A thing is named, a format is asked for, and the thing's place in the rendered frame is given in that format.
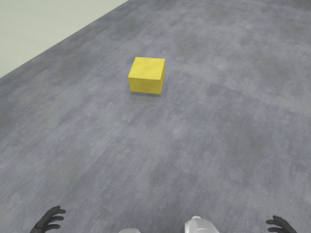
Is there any right robot thigh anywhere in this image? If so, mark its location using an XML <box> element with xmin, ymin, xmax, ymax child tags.
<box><xmin>185</xmin><ymin>217</ymin><xmax>219</xmax><ymax>233</ymax></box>

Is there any robot right hand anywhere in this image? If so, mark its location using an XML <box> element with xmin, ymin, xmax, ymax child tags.
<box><xmin>266</xmin><ymin>216</ymin><xmax>296</xmax><ymax>233</ymax></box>

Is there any carton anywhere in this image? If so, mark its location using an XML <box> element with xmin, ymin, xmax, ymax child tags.
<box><xmin>128</xmin><ymin>57</ymin><xmax>165</xmax><ymax>94</ymax></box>

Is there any robot left hand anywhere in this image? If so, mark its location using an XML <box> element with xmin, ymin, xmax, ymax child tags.
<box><xmin>30</xmin><ymin>206</ymin><xmax>66</xmax><ymax>233</ymax></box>

